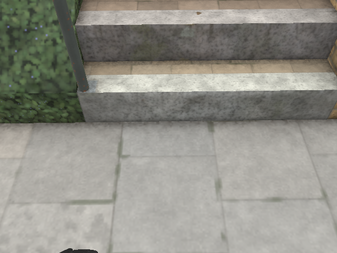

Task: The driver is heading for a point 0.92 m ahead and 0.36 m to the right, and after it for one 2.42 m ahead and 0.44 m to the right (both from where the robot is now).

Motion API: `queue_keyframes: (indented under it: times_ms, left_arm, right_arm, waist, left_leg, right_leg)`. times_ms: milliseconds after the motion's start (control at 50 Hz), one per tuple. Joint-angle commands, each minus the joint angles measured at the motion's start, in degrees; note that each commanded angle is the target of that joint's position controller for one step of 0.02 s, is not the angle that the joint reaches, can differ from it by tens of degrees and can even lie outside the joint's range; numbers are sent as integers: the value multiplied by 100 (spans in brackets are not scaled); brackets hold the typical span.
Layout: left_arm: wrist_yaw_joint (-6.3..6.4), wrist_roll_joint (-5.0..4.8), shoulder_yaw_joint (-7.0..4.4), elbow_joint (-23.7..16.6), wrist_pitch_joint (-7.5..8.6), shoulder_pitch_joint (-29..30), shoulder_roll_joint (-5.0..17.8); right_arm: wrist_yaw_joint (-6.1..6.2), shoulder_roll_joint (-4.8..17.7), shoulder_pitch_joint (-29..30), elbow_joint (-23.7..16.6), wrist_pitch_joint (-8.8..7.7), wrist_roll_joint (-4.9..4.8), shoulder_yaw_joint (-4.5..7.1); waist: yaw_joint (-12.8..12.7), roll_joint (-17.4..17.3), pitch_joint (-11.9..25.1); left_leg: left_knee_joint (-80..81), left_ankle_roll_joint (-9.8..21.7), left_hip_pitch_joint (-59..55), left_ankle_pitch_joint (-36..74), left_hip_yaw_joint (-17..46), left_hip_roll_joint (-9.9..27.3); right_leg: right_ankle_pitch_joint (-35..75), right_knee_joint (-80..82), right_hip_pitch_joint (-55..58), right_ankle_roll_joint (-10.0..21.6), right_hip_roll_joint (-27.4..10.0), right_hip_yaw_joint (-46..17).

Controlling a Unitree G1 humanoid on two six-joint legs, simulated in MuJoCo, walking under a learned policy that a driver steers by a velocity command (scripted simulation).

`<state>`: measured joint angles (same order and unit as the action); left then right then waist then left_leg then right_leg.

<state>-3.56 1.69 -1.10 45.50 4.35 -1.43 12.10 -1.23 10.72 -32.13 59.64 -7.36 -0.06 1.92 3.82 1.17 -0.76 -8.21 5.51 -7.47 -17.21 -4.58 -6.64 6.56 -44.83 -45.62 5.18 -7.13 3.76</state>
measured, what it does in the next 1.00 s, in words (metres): walks ahead, turning right: right foot, then left foot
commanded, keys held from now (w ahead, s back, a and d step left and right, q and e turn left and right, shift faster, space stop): w+shift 0.12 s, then w+e+shift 0.86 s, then q+shift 0.02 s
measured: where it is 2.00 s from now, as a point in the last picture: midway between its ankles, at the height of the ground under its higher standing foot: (243, 69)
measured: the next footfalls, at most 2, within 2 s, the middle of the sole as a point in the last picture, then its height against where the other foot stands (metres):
right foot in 0.14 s outside the picture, level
left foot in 0.58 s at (145, 184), level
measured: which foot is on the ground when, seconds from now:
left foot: down 0.00-0.16, up 0.18-0.56, down 0.58-1.00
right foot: up 0.00-0.12, down 0.14-0.56, up 0.58-0.98, down 1.00-1.00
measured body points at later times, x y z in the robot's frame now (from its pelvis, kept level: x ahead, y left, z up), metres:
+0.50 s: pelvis +0.48 -0.02 +0.00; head +0.52 -0.02 +0.45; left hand +0.43 +0.26 -0.13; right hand +0.73 -0.25 -0.05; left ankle +0.73 +0.12 -0.69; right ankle +0.32 -0.07 -0.73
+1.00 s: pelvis +0.90 -0.13 -0.02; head +0.92 -0.15 +0.43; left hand +1.25 -0.11 -0.07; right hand +0.71 -0.32 -0.15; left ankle +0.78 +0.09 -0.69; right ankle +0.98 -0.22 -0.73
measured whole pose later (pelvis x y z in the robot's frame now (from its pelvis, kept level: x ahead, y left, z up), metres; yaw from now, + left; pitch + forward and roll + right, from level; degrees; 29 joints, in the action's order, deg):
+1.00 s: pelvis +0.90 -0.13 -0.02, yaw -39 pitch +1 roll +4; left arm -2.5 2.3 -0.7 37.4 2.6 2.6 17.0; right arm 0.5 14.6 -25.7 53.1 -5.3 1.3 2.1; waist 2.1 3.5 -1.8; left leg -38.7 -2.3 -4.1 -20.4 -16.6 3.2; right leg -2.7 -37.2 -30.3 12.3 1.7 7.3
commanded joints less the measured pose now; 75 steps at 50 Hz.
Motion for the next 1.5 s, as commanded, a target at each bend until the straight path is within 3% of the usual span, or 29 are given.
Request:
queue_keyframes:
  times_ms: [20,80,140,180,240,300,380,500,560,580,600,620,660,720,880,940,980,1000,1020,1040,1080,1200,1260,1320,1400,1420,1440,1460,1500]
  left_arm:
    - [-7,-79,52,-450,56,733,194]
    - [110,-59,-50,-407,61,359,526]
    - [356,0,-368,440,25,-2602,1179]
    - [306,95,-561,612,-37,-2855,1637]
    - [190,-11,-410,689,49,-1926,678]
    - [313,-105,-320,823,155,-1957,574]
    - [295,-144,-403,649,282,-2042,928]
    - [214,-244,-607,623,311,-2484,1355]
    - [257,-121,-668,510,238,-2140,1685]
    - [249,-92,-507,310,271,-1988,1086]
    - [285,-493,-267,25,241,-2830,168]
    - [351,-349,-268,67,150,-2400,726]
    - [242,-158,-325,49,29,-1531,953]
    - [91,7,-222,-204,-174,-1075,502]
    - [-117,21,30,-1015,-230,512,561]
    - [10,44,-83,-804,-299,-438,980]
    - [240,74,-350,-166,-266,-2996,1349]
    - [315,92,-466,59,-210,-2931,1556]
    - [326,175,-512,-16,-175,-2218,2081]
    - [372,198,-558,-358,-178,-2151,2171]
    - [390,76,-357,-410,-201,-1582,1437]
    - [222,122,-83,472,113,-2178,1034]
    - [399,29,58,754,44,-2363,653]
    - [685,-162,123,721,-9,-2068,846]
    - [787,-377,-305,-91,126,-698,2093]
    - [626,-469,-341,-279,53,-683,1822]
    - [475,-418,-349,-394,-93,-628,1497]
    - [267,-32,-229,-1040,-148,-322,989]
    - [258,324,71,-1520,-205,-419,42]
  right_arm:
    - [77,794,58,-307,-150,-32,64]
    - [196,1175,-3,-251,-39,108,101]
    - [312,1440,571,-328,179,282,211]
    - [50,466,4,-739,-33,-75,29]
    - [86,710,1557,-1200,-137,141,10]
    - [-36,470,1720,-1502,109,421,-70]
    - [-127,597,3217,-2210,181,319,-170]
    - [-36,933,3667,-2453,156,206,-110]
    - [212,1580,1562,-1950,73,194,183]
    - [352,2001,331,-1800,68,353,314]
    - [295,2394,639,-1808,67,630,385]
    - [227,1927,1099,-1873,108,481,408]
    - [156,1097,1672,-1812,95,364,226]
    - [124,699,1260,-1313,15,260,94]
    - [119,1268,1544,-1157,-222,134,188]
    - [239,1719,1542,-1243,-78,140,271]
    - [269,1750,2355,-1640,129,86,270]
    - [106,1304,2484,-1656,205,119,167]
    - [124,399,2034,-1889,155,205,-67]
    - [210,560,1128,-2158,135,76,-102]
    - [326,748,950,-1802,260,105,-121]
    - [677,-116,2550,-2467,863,-11,-180]
    - [675,-474,3695,-3069,773,75,-392]
    - [448,-512,3955,-3403,961,190,-552]
    - [519,203,1256,-2305,1114,33,-299]
    - [449,452,1029,-2141,1034,197,-192]
    - [367,770,1217,-2056,982,237,10]
    - [594,1457,1905,-2222,1121,379,257]
    - [547,1214,2579,-2322,1059,172,263]
  waist:
    - [-182,-257,-924]
    - [-492,-669,-235]
    - [-1919,-835,1224]
    - [-1012,1619,2144]
    - [-643,-419,245]
    - [-116,-264,-232]
    - [-316,-144,-845]
    - [-689,230,-243]
    - [435,201,1034]
    - [870,-298,1895]
    - [74,-2282,2547]
    - [50,-1712,2006]
    - [-5,-478,728]
    - [-262,-682,286]
    - [-617,-429,-343]
    - [-1184,-916,356]
    - [-2375,-801,1580]
    - [-2129,475,823]
    - [-1088,1561,213]
    - [-688,931,2018]
    - [-272,-515,1275]
    - [-363,407,78]
    - [-162,-569,-297]
    - [-16,-127,-117]
    - [991,1177,2575]
    - [904,1078,2631]
    - [951,-383,1887]
    - [519,-1756,2123]
    - [-235,-329,870]
  left_leg:
    - [938,281,1123,4031,376,1429]
    - [-377,130,-272,7292,231,1678]
    - [-4397,176,561,6656,26,1616]
    - [-8087,-12,4538,-810,699,99]
    - [-7016,90,4896,353,932,1069]
    - [-6142,-329,4458,73,872,1311]
    - [-3962,-739,4028,1317,445,1310]
    - [-1990,-592,2632,2509,426,774]
    - [-2124,-402,370,1004,494,839]
    - [-2243,-319,-941,-842,1586,1990]
    - [-1070,247,-2026,-2193,4741,3665]
    - [-544,278,-1313,-3154,5153,3385]
    - [-541,110,145,-951,2981,2788]
    - [-540,-103,797,1575,1334,2434]
    - [10,-550,1610,4715,-1033,1801]
    - [-1563,-657,742,7847,-1089,2016]
    - [-4850,-339,1626,7962,-874,2121]
    - [-7179,-451,3299,2109,-912,1107]
    - [-9760,-553,5437,-1167,-580,588]
    - [-10073,-474,5636,-571,377,681]
    - [-10296,-698,5476,-217,326,928]
    - [-13525,-142,7801,-1510,591,265]
    - [-12974,176,8849,-1260,743,217]
    - [-10103,-101,7008,-980,-640,397]
    - [-7306,72,2979,-1341,-373,-101]
    - [-5897,309,2578,-1648,-107,-410]
    - [-4018,1084,2061,10,1713,85]
    - [-2176,2161,1626,2850,5961,1301]
    - [-1828,1689,3174,276,6101,1462]
  right_leg:
    - [563,1017,1276,149,417,437]
    - [-443,1322,1845,344,1058,618]
    - [-1656,1467,4843,704,896,137]
    - [-3944,2576,7289,1873,-1309,-5161]
    - [-2661,3207,4989,1348,-570,-3430]
    - [-2299,3525,3544,1267,-38,-2753]
    - [-1601,4124,2255,1184,352,-2191]
    - [840,3336,3605,566,338,-2163]
    - [1971,324,3462,259,613,-2047]
    - [250,-1560,2564,272,894,-1763]
    - [-3592,-3300,716,107,1425,-1161]
    - [-2987,-3561,170,280,889,-1052]
    - [-2127,-2968,336,200,413,-872]
    - [-2040,-2781,426,130,98,-774]
    - [-361,96,1514,299,529,378]
    - [-1019,120,2395,578,995,576]
    - [-1006,520,5014,962,1146,300]
    - [-245,1712,5652,995,859,-230]
    - [4832,667,5867,775,-25,-1462]
    - [6068,1373,6743,1557,-1246,-2747]
    - [3122,2034,4984,1426,-1057,-2413]
    - [1270,2855,3835,861,-1126,-1234]
    - [390,3045,4000,92,-888,-488]
    - [2798,4030,3118,-18,-337,536]
    - [10983,1284,4645,166,-806,960]
    - [10751,-36,4784,74,-741,901]
    - [3932,-2813,3250,-117,212,655]
    - [-1874,-5953,828,-678,1690,-389]
    - [-1794,-7824,-576,-508,1382,-1205]
Over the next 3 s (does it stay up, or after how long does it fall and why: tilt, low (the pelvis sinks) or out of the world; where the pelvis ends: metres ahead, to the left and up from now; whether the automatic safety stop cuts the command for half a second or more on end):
stays up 1.30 -0.50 0.23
